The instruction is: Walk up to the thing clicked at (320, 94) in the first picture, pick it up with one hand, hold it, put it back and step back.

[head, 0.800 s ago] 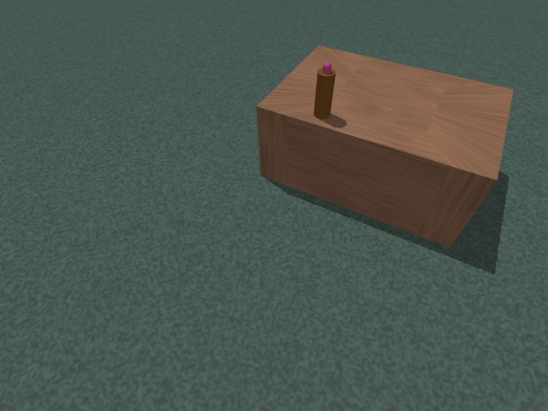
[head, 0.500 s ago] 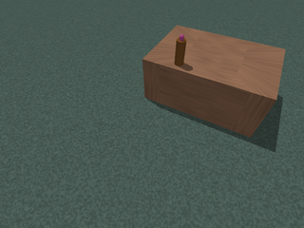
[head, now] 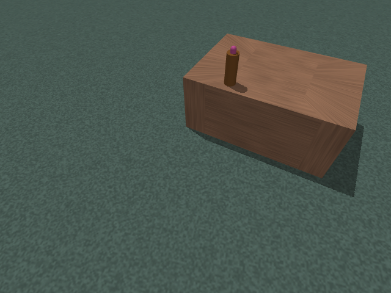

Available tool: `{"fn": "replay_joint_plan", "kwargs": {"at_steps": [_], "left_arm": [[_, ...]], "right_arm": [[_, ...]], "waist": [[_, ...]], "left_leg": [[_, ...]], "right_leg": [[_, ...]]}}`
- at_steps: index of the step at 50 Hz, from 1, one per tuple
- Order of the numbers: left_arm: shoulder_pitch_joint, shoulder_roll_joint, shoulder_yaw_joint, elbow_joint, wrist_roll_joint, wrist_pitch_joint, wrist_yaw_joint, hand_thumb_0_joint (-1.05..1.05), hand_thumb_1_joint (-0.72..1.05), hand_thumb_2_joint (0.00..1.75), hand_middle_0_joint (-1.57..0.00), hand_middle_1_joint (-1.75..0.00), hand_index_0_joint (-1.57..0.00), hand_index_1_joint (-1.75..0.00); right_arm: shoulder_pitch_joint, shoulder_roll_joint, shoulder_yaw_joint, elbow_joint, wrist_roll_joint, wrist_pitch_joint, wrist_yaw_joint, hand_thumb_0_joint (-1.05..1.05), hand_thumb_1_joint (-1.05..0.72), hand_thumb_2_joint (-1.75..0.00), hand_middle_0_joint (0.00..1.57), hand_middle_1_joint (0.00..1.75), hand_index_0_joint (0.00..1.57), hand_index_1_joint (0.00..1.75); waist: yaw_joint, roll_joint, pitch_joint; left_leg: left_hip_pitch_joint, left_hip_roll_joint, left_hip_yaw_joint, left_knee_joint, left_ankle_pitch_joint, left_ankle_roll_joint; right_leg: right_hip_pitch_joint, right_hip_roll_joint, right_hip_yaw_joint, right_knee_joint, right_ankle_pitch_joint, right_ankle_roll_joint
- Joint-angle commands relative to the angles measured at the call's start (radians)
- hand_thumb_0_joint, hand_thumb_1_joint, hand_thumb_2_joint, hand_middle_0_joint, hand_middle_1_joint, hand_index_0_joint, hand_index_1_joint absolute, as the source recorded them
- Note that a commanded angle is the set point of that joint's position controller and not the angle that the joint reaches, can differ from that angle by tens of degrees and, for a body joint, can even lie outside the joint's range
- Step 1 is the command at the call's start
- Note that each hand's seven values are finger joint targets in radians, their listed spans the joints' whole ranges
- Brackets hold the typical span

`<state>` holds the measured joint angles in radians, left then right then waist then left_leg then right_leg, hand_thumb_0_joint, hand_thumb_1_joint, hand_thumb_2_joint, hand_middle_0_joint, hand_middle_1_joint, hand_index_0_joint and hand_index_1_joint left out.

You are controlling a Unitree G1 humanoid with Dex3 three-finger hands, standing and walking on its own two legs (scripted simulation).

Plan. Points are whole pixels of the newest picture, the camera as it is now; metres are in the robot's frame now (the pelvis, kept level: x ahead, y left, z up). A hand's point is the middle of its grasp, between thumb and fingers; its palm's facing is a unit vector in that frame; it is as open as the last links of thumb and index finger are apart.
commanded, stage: stand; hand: left
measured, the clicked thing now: (231, 65) +1.27 -0.20 -0.25
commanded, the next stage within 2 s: walk up in 0.32 s
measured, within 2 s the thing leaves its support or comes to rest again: neither
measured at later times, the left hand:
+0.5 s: hand out of the picture +0.10 +0.25 -0.14, palm faces -0.15 -0.92 -0.36, open 7.4 cm
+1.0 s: hand (154, 238) +0.28 +0.13 -0.14, palm faces -0.26 -0.89 -0.37, open 7.4 cm
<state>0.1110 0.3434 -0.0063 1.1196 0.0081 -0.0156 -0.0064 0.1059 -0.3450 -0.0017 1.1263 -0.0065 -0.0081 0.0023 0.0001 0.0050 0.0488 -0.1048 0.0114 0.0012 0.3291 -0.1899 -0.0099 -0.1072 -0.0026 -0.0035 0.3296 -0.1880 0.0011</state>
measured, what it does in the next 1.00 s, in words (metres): walks ahead, turning right: right foot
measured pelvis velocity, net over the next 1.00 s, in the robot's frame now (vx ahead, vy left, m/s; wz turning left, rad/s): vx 0.20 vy -0.12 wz -0.32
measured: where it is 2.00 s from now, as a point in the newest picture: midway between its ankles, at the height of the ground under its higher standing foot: (230, 212)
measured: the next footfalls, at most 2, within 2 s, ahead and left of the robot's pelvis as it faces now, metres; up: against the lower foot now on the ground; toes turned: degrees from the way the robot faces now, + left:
right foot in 0.64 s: +0.16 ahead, -0.22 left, +0.00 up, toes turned -17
left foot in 1.16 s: +0.50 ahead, -0.04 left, +0.00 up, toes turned -16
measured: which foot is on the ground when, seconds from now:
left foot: down 0.00-0.66, up 0.68-1.00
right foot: down 0.00-0.36, up 0.38-0.62, down 0.64-1.00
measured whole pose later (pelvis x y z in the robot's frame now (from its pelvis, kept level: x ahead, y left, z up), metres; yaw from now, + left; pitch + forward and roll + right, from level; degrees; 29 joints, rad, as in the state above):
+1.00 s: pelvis +0.20 -0.12 -0.01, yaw -18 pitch -2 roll -1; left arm 0.39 0.35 0.05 0.91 0.00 -0.09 -0.05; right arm 0.21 -0.43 -0.07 0.88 -0.04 0.00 0.09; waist 0.04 0.08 0.07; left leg -0.56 0.13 -0.02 0.86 -0.18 -0.02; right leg -0.08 0.06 0.00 0.41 -0.29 -0.05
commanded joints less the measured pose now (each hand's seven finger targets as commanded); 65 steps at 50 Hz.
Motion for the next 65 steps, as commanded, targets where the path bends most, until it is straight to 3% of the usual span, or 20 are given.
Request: {"fn": "replay_joint_plan", "kwargs": {"at_steps": [1, 15, 16, 18, 20, 31, 32, 33, 34, 35, 39, 42, 48, 53, 56, 57, 58, 60, 61, 65], "left_arm": [[-0.038, 0.215, 0.038, -0.062, 0.001, -0.017, 0.019, 0.0, 0.9, 0.9, -0.2, -0.3, -0.2, -0.3], [-0.032, 0.219, 0.041, -0.062, 0.0, -0.015, 0.017, 0.0, 0.9, 0.9, -0.2, -0.3, -0.2, -0.3], [0.018, 0.304, 0.115, -0.147, 0.022, -0.011, -0.019, 0.0, 0.9, 0.9, -0.2, -0.3, -0.2, -0.3], [-0.099, 0.247, 0.106, -0.194, 0.022, 0.004, -0.046, 0.0, 0.9, 0.9, -0.2, -0.3, -0.2, -0.3], [-0.105, 0.266, 0.112, -0.229, 0.033, -0.004, -0.055, 0.0, 0.9, 0.9, -0.2, -0.3, -0.2, -0.3], [0.215, 0.266, 0.152, -0.194, 0.029, -0.019, -0.088, 0.0, 0.9, 0.9, -0.2, -0.3, -0.2, -0.3], [0.329, 0.31, 0.173, -0.165, 0.031, -0.028, -0.071, 0.0, 0.9, 0.9, -0.2, -0.3, -0.2, -0.3], [0.45, 0.385, 0.201, -0.153, 0.031, -0.037, -0.046, 0.0, 0.9, 0.9, -0.2, -0.3, -0.2, -0.3], [0.375, 0.45, 0.199, -0.203, 0.023, -0.052, -0.04, 0.0, 0.9, 0.9, -0.2, -0.3, -0.2, -0.3], [0.283, 0.471, 0.195, -0.236, 0.006, -0.051, -0.044, 0.0, 0.9, 0.9, -0.2, -0.3, -0.2, -0.3], [0.197, 0.36, 0.165, -0.261, -0.014, -0.071, -0.017, 0.0, 0.9, 0.9, -0.2, -0.3, -0.2, -0.3], [0.224, 0.321, 0.148, -0.272, -0.019, -0.092, -0.01, 0.0, 0.9, 0.9, -0.2, -0.3, -0.2, -0.3], [0.262, 0.329, 0.15, -0.314, -0.01, -0.108, -0.009, 0.0, 0.9, 0.9, -0.2, -0.3, -0.2, -0.3], [0.332, 0.327, 0.148, -0.302, -0.007, -0.1, -0.001, 0.0, 0.9, 0.9, -0.2, -0.3, -0.2, -0.3], [0.278, 0.34, 0.141, -0.33, -0.009, -0.094, 0.008, 0.0, 0.9, 0.9, -0.2, -0.3, -0.2, -0.3], [0.251, 0.341, 0.14, -0.343, -0.006, -0.095, 0.011, 0.0, 0.9, 0.9, -0.2, -0.3, -0.2, -0.3], [0.272, 0.296, 0.125, -0.357, -0.011, -0.094, 0.015, 0.0, 0.9, 0.9, -0.2, -0.3, -0.2, -0.3], [0.386, 0.227, 0.098, -0.349, -0.042, -0.091, 0.026, 0.0, 0.9, 0.9, -0.2, -0.3, -0.2, -0.3], [0.357, 0.293, 0.106, -0.328, -0.029, -0.084, 0.037, 0.0, 0.9, 0.9, -0.2, -0.3, -0.2, -0.3], [0.326, 0.27, 0.103, -0.301, -0.039, -0.086, 0.003, 0.0, 0.9, 0.9, -0.2, -0.3, -0.2, -0.3]], "right_arm": [[-0.04, -0.215, -0.037, -0.062, -0.001, -0.022, -0.013, 0.0, -0.9, -0.9, 0.2, 0.3, 0.2, 0.3], [-0.031, -0.212, -0.034, -0.062, -0.001, -0.025, -0.014, 0.0, -0.9, -0.9, 0.2, 0.3, 0.2, 0.3], [0.019, -0.328, -0.117, -0.146, -0.031, -0.051, 0.002, 0.0, -0.9, -0.9, 0.2, 0.3, 0.2, 0.3], [0.116, -0.373, -0.15, -0.13, -0.038, -0.062, 0.007, 0.0, -0.9, -0.9, 0.2, 0.3, 0.2, 0.3], [0.091, -0.375, -0.156, -0.176, -0.032, -0.069, 0.012, 0.0, -0.9, -0.9, 0.2, 0.3, 0.2, 0.3], [-0.047, -0.309, -0.144, -0.295, -0.04, -0.054, 0.039, 0.0, -0.9, -0.9, 0.2, 0.3, 0.2, 0.3], [-0.022, -0.267, -0.127, -0.297, -0.043, -0.044, 0.038, 0.0, -0.9, -0.9, 0.2, 0.3, 0.2, 0.3], [0.007, -0.181, -0.095, -0.316, -0.037, -0.042, 0.043, 0.0, -0.9, -0.9, 0.2, 0.3, 0.2, 0.3], [0.038, -0.191, -0.091, -0.346, -0.017, -0.034, 0.049, 0.0, -0.9, -0.9, 0.2, 0.3, 0.2, 0.3], [0.02, -0.292, -0.115, -0.335, -0.024, -0.03, 0.043, 0.0, -0.9, -0.9, 0.2, 0.3, 0.2, 0.3], [0.124, -0.285, -0.108, -0.26, 0.008, -0.031, 0.049, 0.0, -0.9, -0.9, 0.2, 0.3, 0.2, 0.3], [0.131, -0.271, -0.112, -0.273, -0.01, -0.017, 0.059, 0.0, -0.9, -0.9, 0.2, 0.3, 0.2, 0.3], [-0.01, -0.262, -0.123, -0.36, -0.04, -0.023, 0.079, 0.0, -0.9, -0.9, 0.2, 0.3, 0.2, 0.3], [-0.094, -0.218, -0.119, -0.401, -0.037, -0.052, 0.083, 0.0, -0.9, -0.9, 0.2, 0.3, 0.2, 0.3], [-0.003, -0.231, -0.138, -0.378, -0.032, -0.055, 0.082, 0.0, -0.9, -0.9, 0.2, 0.3, 0.2, 0.3], [0.12, -0.246, -0.15, -0.349, -0.035, -0.057, 0.078, 0.0, -0.9, -0.9, 0.2, 0.3, 0.2, 0.3], [0.275, -0.306, -0.173, -0.312, -0.048, -0.063, 0.068, 0.0, -0.9, -0.9, 0.2, 0.3, 0.2, 0.3], [0.349, -0.401, -0.202, -0.326, -0.037, -0.068, 0.052, 0.0, -0.9, -0.9, 0.2, 0.3, 0.2, 0.3], [0.292, -0.403, -0.206, -0.34, -0.009, -0.061, 0.051, 0.0, -0.9, -0.9, 0.2, 0.3, 0.2, 0.3], [0.167, -0.273, -0.143, -0.384, 0.007, -0.068, 0.038, 0.0, -0.9, -0.9, 0.2, 0.3, 0.2, 0.3]], "waist": [[0.001, -0.001, -0.075], [0.002, 0.0, -0.063], [-0.037, -0.005, -0.127], [-0.109, 0.216, 0.012], [-0.092, 0.103, 0.064], [0.076, 0.039, 0.01], [0.126, -0.116, -0.041], [0.189, -0.395, -0.043], [0.123, -0.407, -0.022], [0.088, -0.251, 0.071], [0.011, -0.136, 0.03], [0.012, -0.105, 0.032], [0.045, -0.03, 0.092], [0.078, -0.101, 0.047], [0.02, -0.093, 0.002], [-0.053, -0.055, -0.068], [-0.121, 0.057, -0.162], [-0.116, 0.294, -0.257], [-0.099, 0.228, -0.219], [-0.021, 0.105, -0.015]], "left_leg": [[0.018, 0.12, -0.09, -0.043, 0.156, 0.034], [0.011, 0.119, -0.092, -0.06, 0.148, 0.032], [0.171, 0.109, -0.06, 0.045, -0.352, 0.095], [0.278, 0.323, -0.307, -0.179, -0.677, 0.194], [0.143, 0.462, -0.377, -0.235, -0.539, 0.254], [-0.257, 0.207, 0.135, 0.14, -0.42, 0.132], [-0.357, 0.15, 0.158, 0.37, -0.395, 0.114], [-0.498, 0.037, 0.188, 0.718, -0.437, 0.071], [-0.592, -0.029, 0.05, 0.861, -0.418, 0.027], [-0.538, 0.037, -0.023, 0.875, -0.378, 0.022], [-0.48, 0.125, -0.069, 0.809, -0.123, 0.05], [-0.439, 0.118, -0.056, 0.713, -0.038, 0.031], [-0.516, 0.135, -0.033, 0.487, 0.022, -0.02], [-0.446, 0.081, 0.025, 0.279, 0.051, 0.016], [-0.226, 0.05, 0.048, 0.222, 0.047, 0.05], [-0.07, 0.032, 0.059, 0.171, 0.082, 0.068], [0.16, 0.048, 0.024, 0.16, 0.031, 0.11], [0.409, 0.418, -0.606, -0.008, -0.125, 0.255], [0.315, 0.457, -0.642, -0.027, -0.211, 0.311], [-0.02, 0.255, -0.127, -0.028, 0.245, 0.182]], "right_leg": [[0.01, -0.125, 0.098, -0.046, 0.16, -0.029], [0.009, -0.124, 0.097, -0.045, 0.144, -0.03], [-0.177, -0.052, 0.137, 0.053, -0.301, -0.066], [-0.604, 0.0, -0.006, 0.415, -0.301, -0.036], [-0.622, -0.089, 0.069, 0.553, -0.274, -0.024], [0.001, -0.038, -0.137, 0.308, -0.027, -0.014], [0.149, -0.001, -0.098, 0.304, -0.118, -0.028], [0.201, -0.11, 0.173, 0.09, -0.431, -0.073], [0.089, -0.331, 0.711, -0.212, -0.717, -0.164], [-0.051, -0.396, 0.829, -0.257, -0.827, -0.227], [-0.026, -0.249, 0.433, -0.131, -0.322, -0.13], [-0.051, -0.193, 0.309, -0.119, -0.128, -0.107], [-0.061, -0.206, 0.252, -0.136, -0.196, -0.191], [0.075, -0.171, 0.156, 0.023, 0.324, -0.151], [-0.004, -0.185, 0.154, 0.115, 0.363, -0.151], [-0.021, -0.154, 0.122, 0.275, 0.416, -0.127], [-0.134, -0.092, 0.08, 0.523, 0.392, -0.094], [-0.526, 0.126, 0.028, 0.879, -0.328, -0.05], [-0.54, 0.035, 0.11, 0.978, -0.339, -0.069], [-0.406, -0.034, 0.123, 0.874, -0.14, -0.049]]}}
